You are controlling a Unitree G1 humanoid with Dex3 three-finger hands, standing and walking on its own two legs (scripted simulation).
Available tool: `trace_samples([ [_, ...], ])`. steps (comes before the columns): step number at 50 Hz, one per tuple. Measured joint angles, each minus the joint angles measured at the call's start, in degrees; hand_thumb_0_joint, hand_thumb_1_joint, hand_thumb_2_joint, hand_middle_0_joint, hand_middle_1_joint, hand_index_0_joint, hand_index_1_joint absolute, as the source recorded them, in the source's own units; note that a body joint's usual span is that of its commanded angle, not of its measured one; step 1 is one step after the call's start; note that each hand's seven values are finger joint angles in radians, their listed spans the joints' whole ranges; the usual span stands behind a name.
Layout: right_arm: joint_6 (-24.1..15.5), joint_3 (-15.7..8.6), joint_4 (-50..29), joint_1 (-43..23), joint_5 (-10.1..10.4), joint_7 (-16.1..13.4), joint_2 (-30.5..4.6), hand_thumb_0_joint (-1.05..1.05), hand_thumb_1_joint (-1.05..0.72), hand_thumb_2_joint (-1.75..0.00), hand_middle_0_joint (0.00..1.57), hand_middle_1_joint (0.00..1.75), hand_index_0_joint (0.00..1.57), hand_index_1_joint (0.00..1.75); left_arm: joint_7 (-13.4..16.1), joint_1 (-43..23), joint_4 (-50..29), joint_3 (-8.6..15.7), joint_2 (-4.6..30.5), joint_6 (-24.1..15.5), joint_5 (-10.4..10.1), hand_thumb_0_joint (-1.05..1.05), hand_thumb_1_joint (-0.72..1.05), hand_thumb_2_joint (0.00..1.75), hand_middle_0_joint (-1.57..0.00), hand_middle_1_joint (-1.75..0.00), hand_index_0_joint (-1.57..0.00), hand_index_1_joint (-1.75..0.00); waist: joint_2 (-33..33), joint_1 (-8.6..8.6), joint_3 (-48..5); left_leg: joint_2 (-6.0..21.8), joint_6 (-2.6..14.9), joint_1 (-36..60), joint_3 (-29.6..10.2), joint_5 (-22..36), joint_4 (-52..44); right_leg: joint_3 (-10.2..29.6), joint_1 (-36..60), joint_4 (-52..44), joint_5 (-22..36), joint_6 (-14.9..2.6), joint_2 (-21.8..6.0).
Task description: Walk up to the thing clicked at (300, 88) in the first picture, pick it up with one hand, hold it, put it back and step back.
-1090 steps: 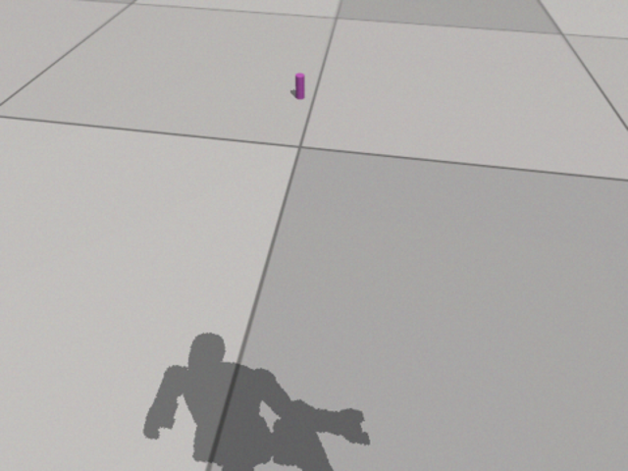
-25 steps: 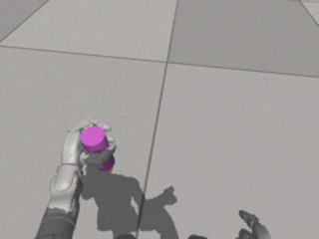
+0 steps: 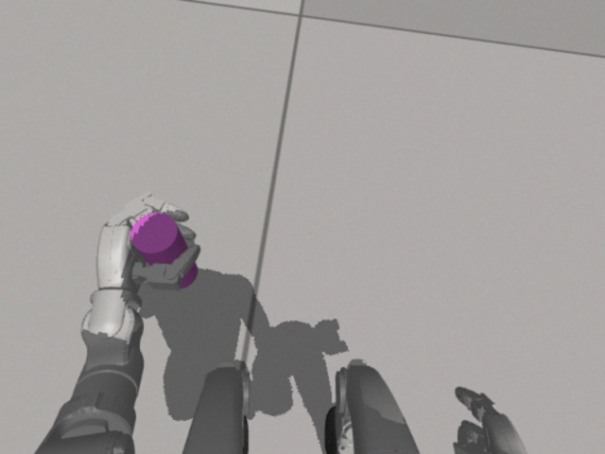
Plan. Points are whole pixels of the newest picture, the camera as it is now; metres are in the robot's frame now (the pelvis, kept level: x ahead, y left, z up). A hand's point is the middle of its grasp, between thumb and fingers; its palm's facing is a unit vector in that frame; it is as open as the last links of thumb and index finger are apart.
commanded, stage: crouch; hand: left
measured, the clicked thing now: (168, 254) +0.37 +0.18 -0.04
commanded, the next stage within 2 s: lower in 1.34 s
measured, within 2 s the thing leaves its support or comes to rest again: neither
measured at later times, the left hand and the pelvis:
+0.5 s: hand (194, 285) +0.39 +0.19 -0.25, palm faces +0.07 -1.00 -0.03, open 7.5 cm; pelvis -0.05 +0.00 -0.21, yaw -2 degrees
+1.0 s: hand (203, 289) +0.42 +0.20 -0.37, palm faces +0.06 -1.00 -0.02, open 7.5 cm; pelvis -0.06 +0.01 -0.30, yaw -6 degrees
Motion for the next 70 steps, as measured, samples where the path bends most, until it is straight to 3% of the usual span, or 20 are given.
trace_samples([
  [8, 0.9, 0.7, 1.2, -2.8, -1.1, 0.9, 0.2, 0.01, -0.90, -0.90, 0.20, 0.30, 0.20, 0.30, -0.3, -5.7, 4.0, 3.4, 1.1, -2.2, -0.1, 0.03, -0.11, 1.14, -0.86, -1.09, -0.88, -1.09, 0.7, -0.14, -1.9, 0.0, 0.12, -17.7, -0.8, -4.4, 16.0, 0.3, -17.7, 15.8, -4.1, -0.10, 0.1],
  [13, 1.2, 1.1, 1.5, -4.6, -2.0, 1.8, 0.8, 0.01, -0.90, -0.90, 0.20, 0.30, 0.20, 0.30, -0.3, -9.6, 6.9, 5.3, 2.3, -3.1, 1.2, 0.03, -0.11, 1.14, -0.86, -1.09, -0.88, -1.09, 0.6, -0.46, -1.6, -0.2, 0.18, -26.5, -1.2, -5.3, 23.7, 0.5, -26.4, 23.3, -5.0, -0.04, 0.1],
  [30, 2.0, 3.6, 2.9, -5.6, -4.4, 3.7, -0.3, 0.00, -0.91, -0.91, 0.20, 0.30, 0.21, 0.30, 0.1, -19.5, 16.8, 11.2, 9.2, -4.9, 5.0, 0.03, -0.11, 1.14, -0.86, -1.09, -0.88, -1.08, -0.8, -4.39, 3.4, -1.3, -0.16, -48.2, -3.6, -5.1, 46.2, 0.4, -47.4, 44.9, -4.5, 0.16, 0.1],
  [45, 3.4, 7.6, 3.1, -5.5, -6.1, 4.3, -1.6, 0.00, -0.91, -0.90, 0.20, 0.30, 0.21, 0.30, 0.4, -21.8, 19.1, 13.5, 14.4, -4.3, 5.9, 0.03, -0.11, 1.14, -0.86, -1.09, -0.88, -1.08, -1.7, -7.10, 8.0, -1.8, 0.00, -55.6, -6.3, -4.9, 56.2, -1.1, -53.5, 52.8, -3.5, 1.02, 0.8],
  [70, 5.4, 13.2, 0.7, -9.8, -9.6, 6.1, -3.5, 0.00, -0.91, -0.91, 0.20, 0.30, 0.21, 0.30, 2.9, -20.6, 18.1, 13.1, 19.6, -6.5, 6.5, 0.03, -0.11, 1.14, -0.87, -1.08, -0.88, -1.08, -4.5, -9.02, 14.7, -2.3, 0.14, -58.1, -10.3, -6.0, 62.8, -3.9, -53.8, 56.3, -3.6, 2.09, 1.6],
])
